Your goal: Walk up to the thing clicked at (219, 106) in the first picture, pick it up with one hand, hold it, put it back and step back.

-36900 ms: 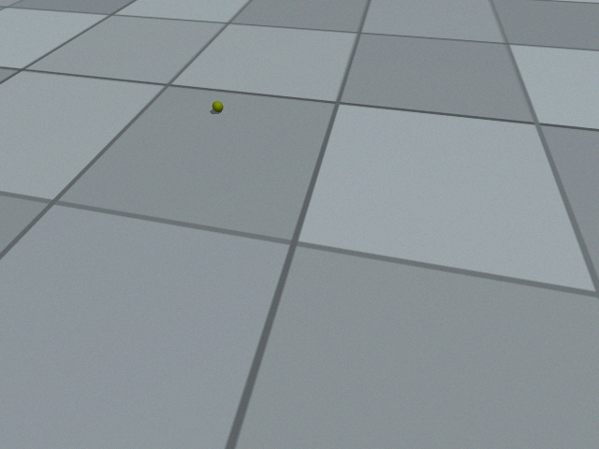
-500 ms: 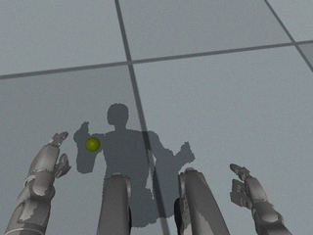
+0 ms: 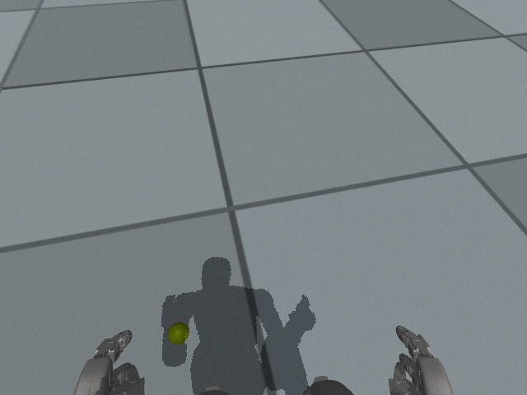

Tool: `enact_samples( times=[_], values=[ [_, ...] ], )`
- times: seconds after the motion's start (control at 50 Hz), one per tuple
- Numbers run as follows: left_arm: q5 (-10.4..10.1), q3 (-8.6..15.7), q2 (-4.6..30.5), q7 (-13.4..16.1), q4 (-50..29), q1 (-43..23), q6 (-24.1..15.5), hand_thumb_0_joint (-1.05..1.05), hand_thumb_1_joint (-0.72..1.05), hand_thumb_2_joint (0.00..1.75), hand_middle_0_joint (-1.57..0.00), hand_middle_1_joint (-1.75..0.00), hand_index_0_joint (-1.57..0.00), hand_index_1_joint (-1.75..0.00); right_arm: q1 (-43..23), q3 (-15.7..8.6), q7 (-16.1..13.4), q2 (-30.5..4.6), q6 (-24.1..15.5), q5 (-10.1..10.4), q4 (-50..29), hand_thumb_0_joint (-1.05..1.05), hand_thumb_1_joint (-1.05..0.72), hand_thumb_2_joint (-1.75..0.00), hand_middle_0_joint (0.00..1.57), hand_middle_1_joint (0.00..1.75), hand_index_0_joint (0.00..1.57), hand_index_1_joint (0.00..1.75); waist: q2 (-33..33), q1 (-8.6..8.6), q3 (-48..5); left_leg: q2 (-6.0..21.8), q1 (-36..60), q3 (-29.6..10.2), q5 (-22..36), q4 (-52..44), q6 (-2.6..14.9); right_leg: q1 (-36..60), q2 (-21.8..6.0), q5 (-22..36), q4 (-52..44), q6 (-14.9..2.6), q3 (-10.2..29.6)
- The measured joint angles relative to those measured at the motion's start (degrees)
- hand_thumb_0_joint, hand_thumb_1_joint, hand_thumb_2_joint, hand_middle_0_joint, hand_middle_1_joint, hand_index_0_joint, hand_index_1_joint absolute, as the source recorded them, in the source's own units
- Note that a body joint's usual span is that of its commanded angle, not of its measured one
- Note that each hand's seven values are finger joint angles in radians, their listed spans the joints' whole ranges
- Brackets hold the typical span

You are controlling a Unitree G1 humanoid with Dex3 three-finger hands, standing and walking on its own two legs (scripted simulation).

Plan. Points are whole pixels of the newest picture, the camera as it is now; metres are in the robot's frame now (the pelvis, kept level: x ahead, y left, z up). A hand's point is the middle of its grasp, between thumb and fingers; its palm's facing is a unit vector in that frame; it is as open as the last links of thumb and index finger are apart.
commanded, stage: home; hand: left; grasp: from above
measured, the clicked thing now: (178, 333) +0.44 +0.26 -0.66
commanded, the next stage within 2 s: none
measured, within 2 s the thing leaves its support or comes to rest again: neither
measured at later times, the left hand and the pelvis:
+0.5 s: hand out of the picture +0.17 +0.18 -0.03, palm faces +0.07 -0.98 -0.20, open 7.4 cm; pelvis +0.01 +0.00 +0.02, yaw +1 degrees
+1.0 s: hand (136, 394) +0.17 +0.18 -0.02, palm faces +0.05 -0.98 -0.20, open 7.4 cm; pelvis +0.01 +0.00 +0.02, yaw +1 degrees
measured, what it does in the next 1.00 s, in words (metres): stands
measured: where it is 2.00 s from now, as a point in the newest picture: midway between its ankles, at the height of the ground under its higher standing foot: outside the picture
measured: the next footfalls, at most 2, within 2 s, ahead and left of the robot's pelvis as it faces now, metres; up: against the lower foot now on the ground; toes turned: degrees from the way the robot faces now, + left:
none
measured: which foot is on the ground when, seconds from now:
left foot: down 0.00-1.00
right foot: down 0.00-1.00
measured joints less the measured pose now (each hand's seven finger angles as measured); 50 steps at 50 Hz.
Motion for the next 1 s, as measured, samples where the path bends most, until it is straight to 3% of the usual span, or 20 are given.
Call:
enact_samples(
  times=[0.16,0.42,1.0],
  values=[
    [0.16,-0.87,-0.61,-1.56,-4.93,5.97,1.24,0.01,0.90,0.90,-0.20,-0.30,-0.20,-0.30,0.77,-1.18,-0.99,-0.86,-2.29,-0.67,-1.01,0.01,-0.90,-0.90,0.20,0.30,0.20,0.30,0.54,0.69,-0.55,-0.12,7.85,0.40,1.41,-6.11,0.07,7.79,-0.15,1.37,-6.03,0.05,0.10],
    [1.08,-1.05,-0.70,-3.12,-3.58,5.34,0.89,0.01,0.90,0.90,-0.20,-0.30,-0.20,-0.30,-2.07,-1.08,-0.55,-0.81,-4.94,-1.60,-0.48,0.01,-0.90,-0.90,0.20,0.30,0.20,0.30,-0.42,2.19,1.01,-0.57,9.84,0.09,1.56,-6.97,-0.10,9.78,-0.58,1.02,-6.38,-0.04,-0.26],
    [1.00,-1.26,-0.60,-3.01,-2.89,4.89,0.57,0.01,0.91,0.90,-0.20,-0.30,-0.20,-0.30,-0.58,-1.39,-0.56,-0.74,-4.71,-1.69,1.47,0.01,-0.90,-0.90,0.20,0.30,0.20,0.30,-0.07,1.73,0.98,-0.29,10.60,0.63,1.29,-7.04,-0.09,10.23,-0.31,0.98,-6.39,-0.01,0.33]
  ],
)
